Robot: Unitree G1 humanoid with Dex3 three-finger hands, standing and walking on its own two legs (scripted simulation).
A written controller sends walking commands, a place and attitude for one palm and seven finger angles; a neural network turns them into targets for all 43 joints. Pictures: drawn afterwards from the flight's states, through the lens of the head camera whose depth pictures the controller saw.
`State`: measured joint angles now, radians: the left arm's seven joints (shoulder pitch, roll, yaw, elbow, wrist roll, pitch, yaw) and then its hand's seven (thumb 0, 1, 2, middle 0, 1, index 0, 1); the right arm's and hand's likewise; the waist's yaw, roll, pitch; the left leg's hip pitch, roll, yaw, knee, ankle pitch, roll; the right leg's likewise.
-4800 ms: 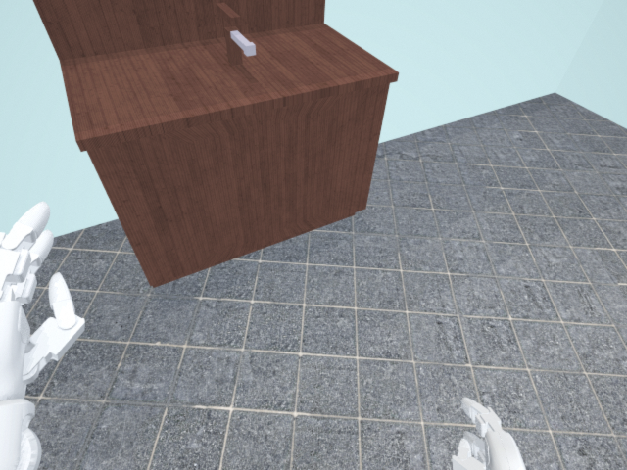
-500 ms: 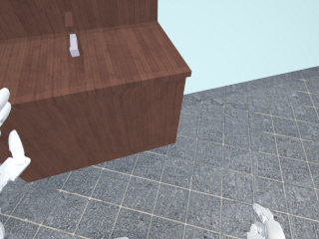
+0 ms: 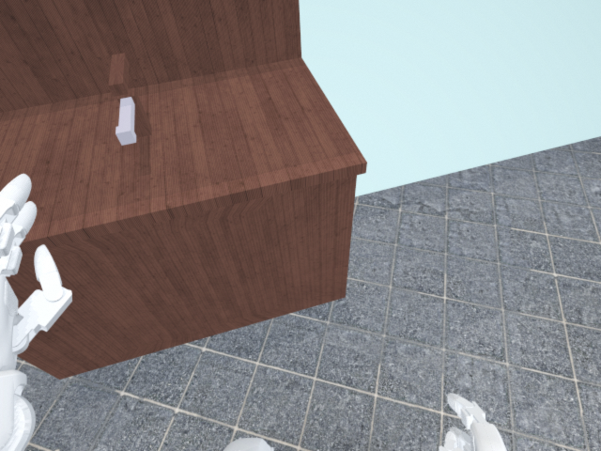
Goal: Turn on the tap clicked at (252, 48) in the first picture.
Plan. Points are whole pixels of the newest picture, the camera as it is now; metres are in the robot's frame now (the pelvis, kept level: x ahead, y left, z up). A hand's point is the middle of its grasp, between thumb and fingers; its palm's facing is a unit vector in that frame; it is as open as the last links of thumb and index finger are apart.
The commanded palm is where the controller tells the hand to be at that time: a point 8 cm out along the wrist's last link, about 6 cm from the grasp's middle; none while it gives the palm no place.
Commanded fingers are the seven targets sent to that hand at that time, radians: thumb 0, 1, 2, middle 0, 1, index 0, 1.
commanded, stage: take the last steps up to it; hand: left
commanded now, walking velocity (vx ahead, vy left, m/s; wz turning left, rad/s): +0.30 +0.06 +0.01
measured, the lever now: (126, 134) +0.63 +0.40 +0.06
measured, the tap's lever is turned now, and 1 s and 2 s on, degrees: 0 0 0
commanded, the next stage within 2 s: come to a stop and stand still in 0.74 s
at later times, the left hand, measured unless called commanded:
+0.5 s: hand (110, 195) +0.34 +0.24 +0.19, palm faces +0.40 -0.81 -0.42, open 7.5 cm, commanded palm +0.28 +0.28 +0.19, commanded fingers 0.00 0.90 0.90 -0.20 -0.30 -0.20 -0.30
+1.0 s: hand (149, 152) +0.43 +0.23 +0.18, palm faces +0.39 -0.82 -0.41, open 7.4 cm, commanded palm +0.37 +0.27 +0.19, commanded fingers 0.00 0.90 0.90 -0.20 -0.30 -0.20 -0.30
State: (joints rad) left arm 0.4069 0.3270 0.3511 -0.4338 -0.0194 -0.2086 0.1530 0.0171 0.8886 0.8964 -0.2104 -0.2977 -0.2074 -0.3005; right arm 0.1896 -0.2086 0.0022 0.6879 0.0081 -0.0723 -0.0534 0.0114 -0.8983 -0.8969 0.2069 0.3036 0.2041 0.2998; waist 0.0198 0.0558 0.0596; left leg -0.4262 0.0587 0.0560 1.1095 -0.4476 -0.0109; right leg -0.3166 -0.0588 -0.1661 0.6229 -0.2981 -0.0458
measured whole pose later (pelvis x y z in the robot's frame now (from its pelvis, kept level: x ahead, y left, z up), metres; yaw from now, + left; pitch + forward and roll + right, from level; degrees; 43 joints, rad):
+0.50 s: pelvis +0.12 +0.00 +0.01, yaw -1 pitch +1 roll +0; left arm 0.46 0.36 0.37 -0.51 -0.03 -0.21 0.16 0.02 0.89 0.90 -0.21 -0.30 -0.20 -0.30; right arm 0.21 -0.13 0.03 0.60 0.01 -0.10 -0.04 0.01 -0.90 -0.90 0.20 0.30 0.20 0.30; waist 0.00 0.01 0.04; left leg -0.22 0.08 0.13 0.50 -0.28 -0.01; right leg -0.44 -0.07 -0.11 0.81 -0.37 0.02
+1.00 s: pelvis +0.21 -0.01 +0.00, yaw +0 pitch +0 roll +2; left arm 0.49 0.39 0.37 -0.57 -0.03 -0.22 0.17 0.02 0.89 0.90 -0.21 -0.30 -0.21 -0.30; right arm 0.18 -0.23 -0.05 0.58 0.01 -0.04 -0.07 0.01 -0.90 -0.90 0.20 0.30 0.20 0.30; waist 0.00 -0.06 0.07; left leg -0.27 0.03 0.14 0.53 -0.25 0.01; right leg -0.25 -0.06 -0.10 0.64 -0.40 0.00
